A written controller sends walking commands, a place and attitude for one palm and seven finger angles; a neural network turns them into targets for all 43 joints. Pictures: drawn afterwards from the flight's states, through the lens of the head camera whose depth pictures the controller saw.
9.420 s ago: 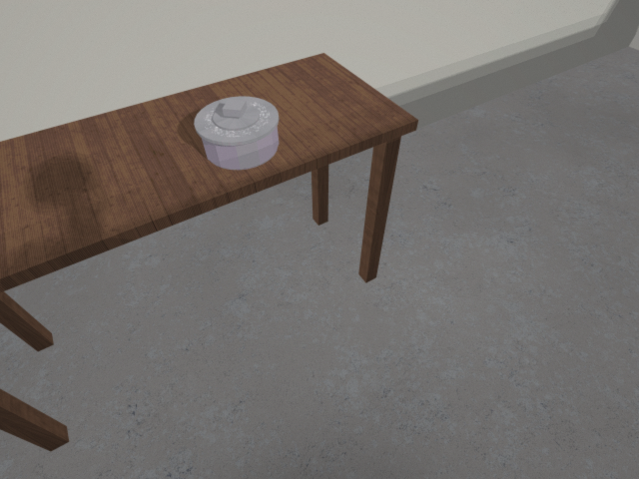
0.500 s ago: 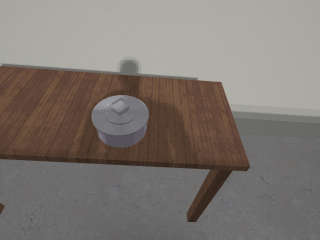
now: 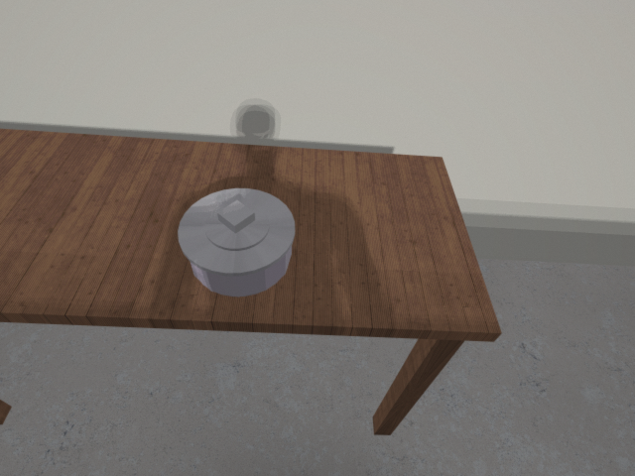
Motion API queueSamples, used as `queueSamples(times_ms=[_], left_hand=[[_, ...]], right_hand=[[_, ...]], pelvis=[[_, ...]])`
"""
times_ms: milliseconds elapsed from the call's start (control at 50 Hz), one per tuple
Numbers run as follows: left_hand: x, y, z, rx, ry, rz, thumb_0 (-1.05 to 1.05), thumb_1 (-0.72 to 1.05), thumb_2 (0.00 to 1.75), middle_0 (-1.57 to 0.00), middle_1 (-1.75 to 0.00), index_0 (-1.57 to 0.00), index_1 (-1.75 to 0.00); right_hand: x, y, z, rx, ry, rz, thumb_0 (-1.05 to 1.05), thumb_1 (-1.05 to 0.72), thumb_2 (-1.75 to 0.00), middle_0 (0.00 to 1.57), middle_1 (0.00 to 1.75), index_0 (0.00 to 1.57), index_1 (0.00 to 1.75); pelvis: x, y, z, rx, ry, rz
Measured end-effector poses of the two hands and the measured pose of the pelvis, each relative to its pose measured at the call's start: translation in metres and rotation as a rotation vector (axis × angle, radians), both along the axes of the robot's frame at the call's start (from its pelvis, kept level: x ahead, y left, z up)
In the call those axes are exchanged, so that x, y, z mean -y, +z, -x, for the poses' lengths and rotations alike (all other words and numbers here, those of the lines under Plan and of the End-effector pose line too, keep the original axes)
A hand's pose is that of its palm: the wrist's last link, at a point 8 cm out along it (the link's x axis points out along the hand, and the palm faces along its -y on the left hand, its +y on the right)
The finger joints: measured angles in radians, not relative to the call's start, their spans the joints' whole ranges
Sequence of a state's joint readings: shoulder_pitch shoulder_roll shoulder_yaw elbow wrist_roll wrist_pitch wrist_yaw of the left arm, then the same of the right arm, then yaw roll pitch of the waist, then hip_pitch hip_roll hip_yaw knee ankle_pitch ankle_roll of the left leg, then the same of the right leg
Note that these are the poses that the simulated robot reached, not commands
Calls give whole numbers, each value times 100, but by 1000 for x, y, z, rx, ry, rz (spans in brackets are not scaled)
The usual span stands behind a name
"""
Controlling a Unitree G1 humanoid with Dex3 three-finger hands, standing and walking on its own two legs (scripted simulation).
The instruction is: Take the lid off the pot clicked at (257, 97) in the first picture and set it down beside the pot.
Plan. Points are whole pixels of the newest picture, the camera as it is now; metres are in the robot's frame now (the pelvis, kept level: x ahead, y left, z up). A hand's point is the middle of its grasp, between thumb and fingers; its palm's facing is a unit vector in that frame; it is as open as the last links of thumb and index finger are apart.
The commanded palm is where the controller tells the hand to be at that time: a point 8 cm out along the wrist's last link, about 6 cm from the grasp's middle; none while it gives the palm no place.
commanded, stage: look again from close up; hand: left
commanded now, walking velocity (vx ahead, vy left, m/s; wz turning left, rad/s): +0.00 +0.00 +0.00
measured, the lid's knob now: (236, 216) +0.47 +0.16 +0.04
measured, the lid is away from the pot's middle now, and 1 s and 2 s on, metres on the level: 0.00 0.00 0.00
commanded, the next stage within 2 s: lift the closed hand beside the body in 0.14 s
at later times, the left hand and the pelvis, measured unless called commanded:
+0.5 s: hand (183, 461) +0.15 +0.17 -0.07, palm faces +0.12 -0.95 -0.27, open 6.0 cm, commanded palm +0.09 +0.23 -0.04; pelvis +0.00 +0.00 +0.00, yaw +0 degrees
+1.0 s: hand (165, 470) +0.13 +0.18 -0.03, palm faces +0.30 -0.89 -0.35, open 3.1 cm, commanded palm +0.09 +0.22 +0.01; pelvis +0.02 -0.06 +0.00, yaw +3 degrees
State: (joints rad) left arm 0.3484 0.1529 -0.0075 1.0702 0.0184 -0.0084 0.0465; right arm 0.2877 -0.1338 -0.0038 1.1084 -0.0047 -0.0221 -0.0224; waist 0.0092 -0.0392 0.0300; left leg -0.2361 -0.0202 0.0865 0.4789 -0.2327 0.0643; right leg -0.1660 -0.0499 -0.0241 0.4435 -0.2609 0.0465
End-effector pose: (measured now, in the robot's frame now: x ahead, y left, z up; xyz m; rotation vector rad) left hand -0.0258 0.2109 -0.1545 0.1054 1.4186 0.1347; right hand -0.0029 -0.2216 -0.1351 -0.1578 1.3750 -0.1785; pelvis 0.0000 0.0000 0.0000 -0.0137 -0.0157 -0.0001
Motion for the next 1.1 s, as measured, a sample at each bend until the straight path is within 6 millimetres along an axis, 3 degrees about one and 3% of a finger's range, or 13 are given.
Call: queueSamples(times_ms=[260, 300, 380, 420, 460, 520, 600, 700, 780, 880, 1100], left_hand=[[2, 0, -9, -5, -12, 2, 1, 91, 90, -20, -30, -20, -30], [-5, 14, -34, 124, -2, -44, 2, 93, 90, -21, -30, -20, -30], [-35, 78, -111, 533, -9, -221, 5, 97, 90, -26, -36, -26, -36], [-32, 101, -139, 661, -49, -251, 5, 97, 90, -30, -41, -30, -41], [-21, 110, -154, 721, -78, -226, 4, 96, 90, -36, -48, -36, -48], [-5, 110, -150, 751, -64, -155, 2, 94, 90, -46, -59, -46, -59], [-5, 117, -126, 785, 4, -160, 2, 92, 90, -62, -76, -62, -76], [-14, 127, -108, 789, 71, -246, 2, 91, 90, -84, -99, -84, -99], [-12, 135, -105, 782, 89, -278, 2, 91, 90, -101, -118, -101, -118], [-11, 146, -113, 794, 85, -313, 2, 90, 90, -117, -136, -117, -136], [-10, 172, -140, 845, 11, -364, 2, 90, 90, -128, -148, -128, -148]], right_hand=[[-2, -1, -1, -16, -4, -5, 1, -93, -90, 20, 30, 20, 30], [2, 4, -9, 73, 6, 2, 2, -94, -90, 20, 30, 20, 30], [13, 13, -52, 326, 67, 16, 2, -94, -90, 20, 30, 20, 30], [16, 18, -82, 451, 88, 3, 2, -93, -90, 20, 30, 20, 30], [19, 27, -113, 561, 85, -13, 2, -93, -90, 20, 30, 20, 30], [22, 51, -153, 696, 76, -20, 2, -92, -90, 20, 30, 20, 30], [23, 86, -194, 823, 167, 8, 1, -91, -90, 20, 30, 20, 30], [22, 102, -227, 878, 285, 24, 1, -91, -90, 20, 30, 20, 30], [21, 94, -233, 854, 304, 8, 1, -90, -90, 20, 30, 20, 30], [25, 72, -221, 767, 272, -16, 1, -90, -90, 20, 30, 20, 30], [51, 43, -191, 618, 166, 0, 1, -90, -90, 20, 30, 20, 30]], pelvis=[[-1, 0, -5, -8, -2, 2], [-1, -1, -4, -3, 7, 1], [-1, -1, -5, 9, 27, -9], [-2, -1, -4, 11, 29, -8], [-1, -2, -3, 5, 18, -11], [7, -3, -1, 0, 1, -17], [21, -3, -1, 7, 12, -16], [34, -3, 0, 4, 47, -5], [41, -2, -3, -5, 56, -6], [49, -2, -11, -9, 56, -11], [58, -1, -27, -5, 35, -21]])
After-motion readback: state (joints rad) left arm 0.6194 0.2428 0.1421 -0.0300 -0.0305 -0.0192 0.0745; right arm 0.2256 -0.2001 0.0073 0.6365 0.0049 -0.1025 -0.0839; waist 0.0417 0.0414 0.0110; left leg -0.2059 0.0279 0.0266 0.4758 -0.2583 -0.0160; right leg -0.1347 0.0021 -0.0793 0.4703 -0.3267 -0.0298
